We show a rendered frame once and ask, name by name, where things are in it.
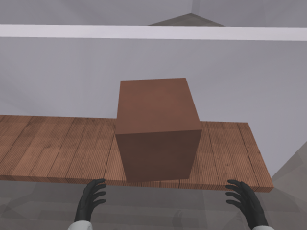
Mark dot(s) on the robot right hand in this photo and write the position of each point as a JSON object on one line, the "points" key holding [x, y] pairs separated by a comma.
{"points": [[249, 203]]}

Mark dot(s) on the robot left forearm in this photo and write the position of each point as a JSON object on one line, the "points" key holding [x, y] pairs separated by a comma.
{"points": [[81, 225]]}

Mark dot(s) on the table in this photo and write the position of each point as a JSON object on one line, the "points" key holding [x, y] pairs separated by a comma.
{"points": [[77, 150]]}

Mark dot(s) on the robot left hand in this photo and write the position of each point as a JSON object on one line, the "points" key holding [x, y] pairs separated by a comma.
{"points": [[86, 204]]}

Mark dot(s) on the carton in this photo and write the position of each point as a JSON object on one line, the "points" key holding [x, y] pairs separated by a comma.
{"points": [[158, 129]]}

